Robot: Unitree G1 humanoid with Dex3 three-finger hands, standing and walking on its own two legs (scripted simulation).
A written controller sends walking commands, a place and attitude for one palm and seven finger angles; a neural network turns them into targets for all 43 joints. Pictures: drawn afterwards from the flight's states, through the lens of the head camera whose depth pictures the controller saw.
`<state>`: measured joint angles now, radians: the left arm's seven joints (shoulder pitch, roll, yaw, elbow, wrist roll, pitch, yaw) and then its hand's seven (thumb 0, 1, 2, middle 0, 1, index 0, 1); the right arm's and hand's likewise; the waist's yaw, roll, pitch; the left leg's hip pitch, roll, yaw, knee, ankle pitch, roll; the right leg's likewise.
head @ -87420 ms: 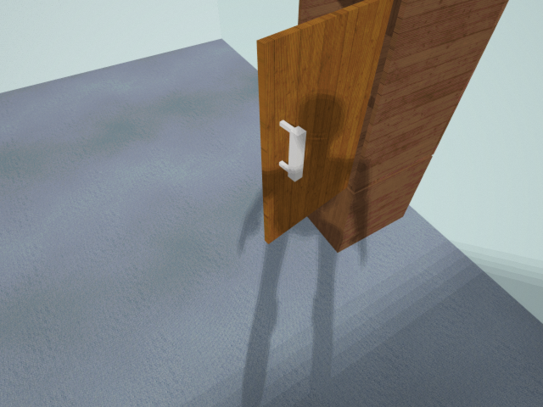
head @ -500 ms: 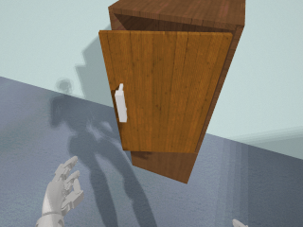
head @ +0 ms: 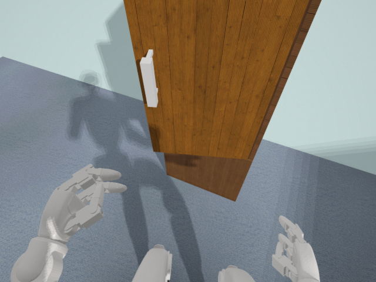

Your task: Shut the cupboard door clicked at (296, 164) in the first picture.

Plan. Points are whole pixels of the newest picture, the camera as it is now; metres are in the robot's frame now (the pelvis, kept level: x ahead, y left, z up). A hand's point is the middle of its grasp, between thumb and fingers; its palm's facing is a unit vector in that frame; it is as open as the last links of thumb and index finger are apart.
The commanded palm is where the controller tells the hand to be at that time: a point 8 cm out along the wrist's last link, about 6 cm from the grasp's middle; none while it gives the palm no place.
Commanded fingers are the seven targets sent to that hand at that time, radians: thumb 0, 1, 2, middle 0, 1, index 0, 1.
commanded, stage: raise the hand and make a fist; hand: left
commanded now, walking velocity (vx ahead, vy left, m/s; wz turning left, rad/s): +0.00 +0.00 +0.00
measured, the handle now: (151, 78) +0.55 +0.14 +0.12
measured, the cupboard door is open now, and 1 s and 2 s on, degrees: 18 18 18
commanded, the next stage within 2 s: bring the fist close to the handle in 1.24 s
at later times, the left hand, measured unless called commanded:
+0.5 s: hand (72, 198) +0.24 +0.22 +0.11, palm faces +0.00 -1.00 -0.04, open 3.2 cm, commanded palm +0.21 +0.27 +0.10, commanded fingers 0.00 0.90 0.90 -1.28 -1.48 -1.28 -1.48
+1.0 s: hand (82, 192) +0.24 +0.21 +0.11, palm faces -0.04 -1.00 -0.03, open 3.1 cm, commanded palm +0.22 +0.26 +0.12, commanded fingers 0.00 0.90 0.90 -1.30 -1.50 -1.30 -1.50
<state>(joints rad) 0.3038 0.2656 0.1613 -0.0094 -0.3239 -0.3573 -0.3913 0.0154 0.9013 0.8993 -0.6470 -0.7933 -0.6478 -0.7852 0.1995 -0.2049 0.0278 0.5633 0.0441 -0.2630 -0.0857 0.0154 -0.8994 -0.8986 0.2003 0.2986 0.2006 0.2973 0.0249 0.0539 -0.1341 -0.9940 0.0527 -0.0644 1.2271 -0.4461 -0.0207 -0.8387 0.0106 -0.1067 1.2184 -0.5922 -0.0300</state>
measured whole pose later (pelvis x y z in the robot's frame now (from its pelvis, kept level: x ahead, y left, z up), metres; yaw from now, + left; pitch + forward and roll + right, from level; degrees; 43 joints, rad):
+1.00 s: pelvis +0.02 +0.02 +0.05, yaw +0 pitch +8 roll -3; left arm 0.36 0.26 0.15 -0.07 -0.29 -0.24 -0.26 0.02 0.90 0.90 -1.30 -1.50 -1.30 -1.49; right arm 0.29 -0.25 0.05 0.51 0.03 -0.20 -0.06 0.02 -0.90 -0.90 0.20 0.30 0.20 0.30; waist 0.00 0.05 -0.10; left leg -0.76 0.03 -0.02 1.00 -0.38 0.01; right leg -0.60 -0.01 -0.07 0.96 -0.50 0.01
